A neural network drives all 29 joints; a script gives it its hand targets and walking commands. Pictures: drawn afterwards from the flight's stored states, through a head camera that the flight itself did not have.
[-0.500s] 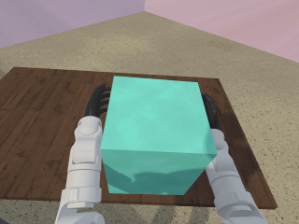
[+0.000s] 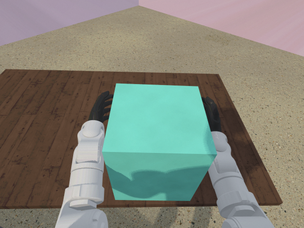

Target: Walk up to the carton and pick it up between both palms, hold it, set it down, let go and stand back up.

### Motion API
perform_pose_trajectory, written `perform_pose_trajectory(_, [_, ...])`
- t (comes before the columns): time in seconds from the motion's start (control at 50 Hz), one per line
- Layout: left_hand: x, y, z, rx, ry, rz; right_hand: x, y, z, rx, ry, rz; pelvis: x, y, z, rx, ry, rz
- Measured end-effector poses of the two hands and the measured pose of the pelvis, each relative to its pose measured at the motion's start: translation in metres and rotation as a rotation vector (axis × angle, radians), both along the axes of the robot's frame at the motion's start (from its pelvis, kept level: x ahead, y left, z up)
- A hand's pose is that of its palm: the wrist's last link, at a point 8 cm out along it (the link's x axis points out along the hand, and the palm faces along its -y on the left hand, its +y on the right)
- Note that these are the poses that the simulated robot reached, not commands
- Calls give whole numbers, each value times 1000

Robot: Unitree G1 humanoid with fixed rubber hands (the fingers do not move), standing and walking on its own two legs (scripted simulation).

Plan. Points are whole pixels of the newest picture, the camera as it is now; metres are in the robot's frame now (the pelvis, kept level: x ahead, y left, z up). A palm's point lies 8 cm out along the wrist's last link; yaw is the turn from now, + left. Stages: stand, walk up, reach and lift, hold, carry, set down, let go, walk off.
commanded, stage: set down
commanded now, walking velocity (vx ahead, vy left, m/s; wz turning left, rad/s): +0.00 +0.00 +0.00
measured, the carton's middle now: (155, 145) +0.32 -0.02 +0.06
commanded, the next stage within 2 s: none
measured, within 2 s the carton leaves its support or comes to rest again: neither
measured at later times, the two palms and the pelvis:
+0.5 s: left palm (111, 114) +0.41 +0.10 +0.10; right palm (219, 130) +0.34 -0.20 +0.09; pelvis +0.01 +0.00 +0.00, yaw -1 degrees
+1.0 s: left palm (114, 115) +0.43 +0.09 +0.08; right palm (216, 136) +0.34 -0.19 +0.06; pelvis +0.01 +0.00 +0.00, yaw -1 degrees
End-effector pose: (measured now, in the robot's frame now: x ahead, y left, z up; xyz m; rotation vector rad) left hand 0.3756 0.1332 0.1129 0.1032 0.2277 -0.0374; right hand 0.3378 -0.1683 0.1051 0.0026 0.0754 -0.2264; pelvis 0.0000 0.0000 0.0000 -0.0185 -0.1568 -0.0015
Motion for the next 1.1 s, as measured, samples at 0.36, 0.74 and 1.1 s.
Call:
perform_pose_trajectory(0.36, [31, -33, 14, 3, -49, -79, 5, -27, 10, 4, -40, -87, 9, -2, 0, -4, 64, -11])
perform_pose_trajectory(0.74, [41, -18, -22, -9, -2, -76, 17, -14, -12, -18, 3, -76, 12, -5, 1, -3, 172, -4])
perform_pose_trajectory(1.1, [51, -40, -51, 29, 103, -171, -4, -26, -61, 27, 111, -175, 11, 8, 0, -6, 190, -40])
